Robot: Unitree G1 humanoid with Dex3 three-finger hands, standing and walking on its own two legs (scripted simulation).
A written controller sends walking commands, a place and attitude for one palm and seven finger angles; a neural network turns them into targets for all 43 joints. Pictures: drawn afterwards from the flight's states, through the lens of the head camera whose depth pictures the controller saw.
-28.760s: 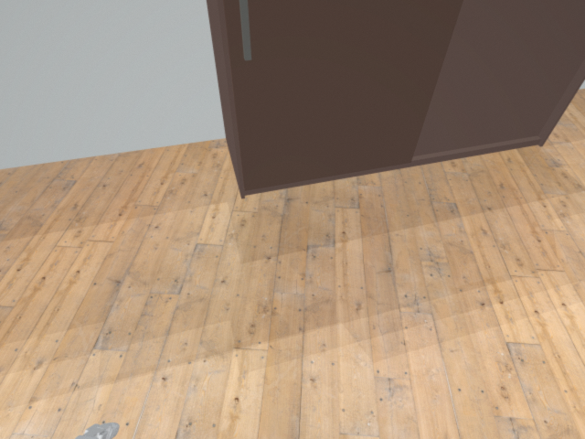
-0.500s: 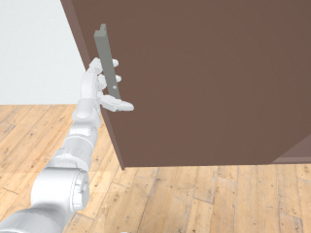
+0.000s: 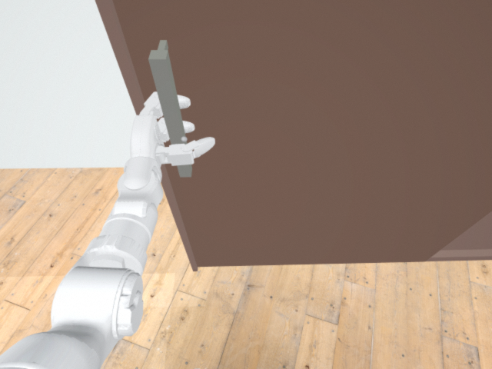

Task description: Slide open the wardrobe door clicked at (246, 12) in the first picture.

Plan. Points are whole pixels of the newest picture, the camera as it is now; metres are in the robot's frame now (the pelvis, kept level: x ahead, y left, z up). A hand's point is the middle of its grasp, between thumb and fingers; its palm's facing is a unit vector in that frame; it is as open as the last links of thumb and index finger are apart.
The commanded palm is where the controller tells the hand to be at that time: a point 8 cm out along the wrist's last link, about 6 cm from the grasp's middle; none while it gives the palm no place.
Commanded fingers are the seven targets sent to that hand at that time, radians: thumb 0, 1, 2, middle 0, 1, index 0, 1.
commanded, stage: grip the handle and tug to test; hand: left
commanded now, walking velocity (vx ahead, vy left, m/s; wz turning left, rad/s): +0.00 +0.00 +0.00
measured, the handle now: (176, 118) +0.52 +0.10 +0.11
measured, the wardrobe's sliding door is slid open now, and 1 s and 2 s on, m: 0.00 0.00 0.03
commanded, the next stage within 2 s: tug the door sideways, standing still in 1.00 s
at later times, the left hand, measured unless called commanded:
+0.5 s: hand (185, 137) +0.47 +0.09 +0.11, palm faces -0.03 -1.00 +0.00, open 5.7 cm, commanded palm +0.45 +0.14 +0.11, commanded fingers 0.00 0.90 0.90 -0.45 -1.40 -0.45 -1.40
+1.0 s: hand (185, 138) +0.47 +0.08 +0.11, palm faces -0.03 -1.00 +0.01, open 5.8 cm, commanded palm +0.42 +0.14 +0.11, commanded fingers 0.00 0.90 0.90 -0.45 -1.40 -0.45 -1.40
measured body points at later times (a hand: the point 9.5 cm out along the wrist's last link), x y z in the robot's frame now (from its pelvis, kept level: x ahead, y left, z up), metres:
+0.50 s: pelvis +0.00 +0.00 +0.00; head +0.06 -0.01 +0.45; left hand +0.47 +0.14 +0.11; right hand +0.03 -0.26 -0.12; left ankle +0.01 +0.10 -0.71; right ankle -0.02 -0.10 -0.71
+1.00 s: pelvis +0.02 +0.00 +0.01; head +0.07 -0.01 +0.45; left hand +0.47 +0.14 +0.11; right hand +0.06 -0.26 -0.12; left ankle +0.01 +0.10 -0.71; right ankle -0.02 -0.10 -0.71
